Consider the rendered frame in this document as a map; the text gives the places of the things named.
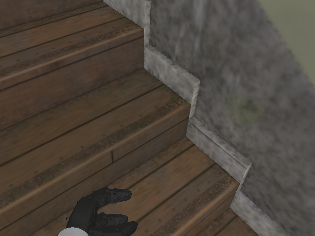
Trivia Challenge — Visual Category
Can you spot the left robot hand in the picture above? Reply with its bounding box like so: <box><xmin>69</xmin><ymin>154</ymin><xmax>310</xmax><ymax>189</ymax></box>
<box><xmin>66</xmin><ymin>187</ymin><xmax>138</xmax><ymax>236</ymax></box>

